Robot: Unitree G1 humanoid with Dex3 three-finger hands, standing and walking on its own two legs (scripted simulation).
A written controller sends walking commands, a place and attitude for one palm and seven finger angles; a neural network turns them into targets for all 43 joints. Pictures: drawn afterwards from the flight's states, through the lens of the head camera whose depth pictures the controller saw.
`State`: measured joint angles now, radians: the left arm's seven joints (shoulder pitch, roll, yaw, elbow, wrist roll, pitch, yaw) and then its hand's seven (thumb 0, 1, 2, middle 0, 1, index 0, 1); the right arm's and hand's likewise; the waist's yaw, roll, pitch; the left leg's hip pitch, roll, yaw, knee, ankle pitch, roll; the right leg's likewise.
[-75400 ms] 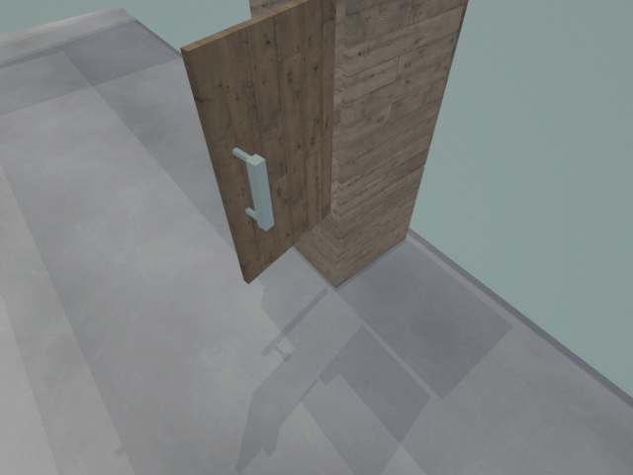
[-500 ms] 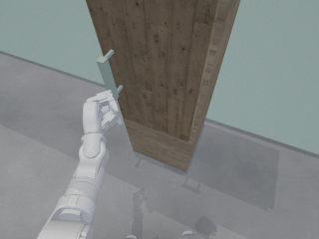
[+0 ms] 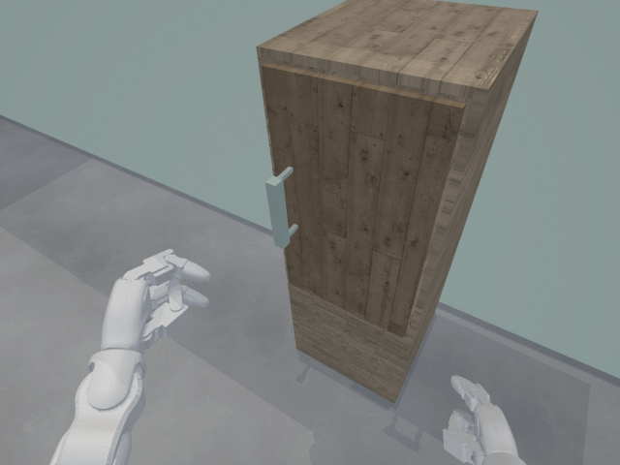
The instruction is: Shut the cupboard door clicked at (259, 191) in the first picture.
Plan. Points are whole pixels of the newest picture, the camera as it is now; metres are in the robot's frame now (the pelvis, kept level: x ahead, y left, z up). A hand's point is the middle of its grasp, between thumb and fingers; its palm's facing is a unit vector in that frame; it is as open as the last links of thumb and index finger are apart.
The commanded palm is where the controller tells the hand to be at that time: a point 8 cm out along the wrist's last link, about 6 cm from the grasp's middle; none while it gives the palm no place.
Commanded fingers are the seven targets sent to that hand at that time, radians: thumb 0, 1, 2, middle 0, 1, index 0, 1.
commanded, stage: draw the hand back to the body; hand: left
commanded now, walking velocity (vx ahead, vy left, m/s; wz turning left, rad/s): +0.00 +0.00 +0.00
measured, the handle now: (284, 208) +0.61 +0.12 -0.03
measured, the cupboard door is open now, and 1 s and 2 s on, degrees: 0 0 0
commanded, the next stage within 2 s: step back with the hand held close in 0.72 s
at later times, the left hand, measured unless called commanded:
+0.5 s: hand (29, 343) +0.18 +0.29 +0.16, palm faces +0.51 -0.76 -0.40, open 7.1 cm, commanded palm +0.14 +0.32 +0.17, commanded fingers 0.00 0.90 0.90 -0.20 -0.30 -0.20 -0.30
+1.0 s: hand (44, 337) +0.19 +0.28 +0.16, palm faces +0.45 -0.78 -0.43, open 7.4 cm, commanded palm +0.13 +0.31 +0.17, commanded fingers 0.00 0.90 0.90 -0.20 -0.30 -0.20 -0.30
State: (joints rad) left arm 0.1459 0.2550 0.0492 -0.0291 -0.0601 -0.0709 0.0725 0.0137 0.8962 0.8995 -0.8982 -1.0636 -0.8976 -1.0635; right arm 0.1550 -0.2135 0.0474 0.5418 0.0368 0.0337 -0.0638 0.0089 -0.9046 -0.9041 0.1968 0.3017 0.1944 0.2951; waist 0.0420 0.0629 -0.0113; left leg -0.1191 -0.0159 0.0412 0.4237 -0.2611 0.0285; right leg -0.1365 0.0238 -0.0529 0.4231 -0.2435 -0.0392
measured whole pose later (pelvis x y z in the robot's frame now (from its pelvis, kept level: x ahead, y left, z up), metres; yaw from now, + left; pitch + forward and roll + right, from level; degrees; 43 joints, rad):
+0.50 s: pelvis +0.00 +0.02 +0.00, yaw +1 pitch -4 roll -1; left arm 0.46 0.34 0.36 -0.35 -0.07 -0.08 0.12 0.01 0.89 0.90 -0.27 -0.37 -0.27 -0.37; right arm 0.22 -0.24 0.01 0.63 0.02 -0.06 -0.06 0.01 -0.90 -0.90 0.20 0.30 0.20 0.30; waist 0.08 0.09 0.00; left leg -0.09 -0.03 0.03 0.42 -0.26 0.05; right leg -0.09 0.01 -0.06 0.39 -0.23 -0.02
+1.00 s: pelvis -0.01 +0.02 +0.00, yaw +0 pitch -1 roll -2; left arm 0.49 0.35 0.38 -0.36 -0.06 -0.15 0.12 0.01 0.89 0.90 -0.21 -0.30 -0.20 -0.30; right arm 0.20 -0.24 0.00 0.61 0.02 -0.04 -0.06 0.01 -0.90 -0.90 0.20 0.30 0.20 0.30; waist 0.03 0.09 -0.03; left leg -0.19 -0.01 0.04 0.48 -0.28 0.05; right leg -0.17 0.03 -0.05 0.39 -0.21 -0.02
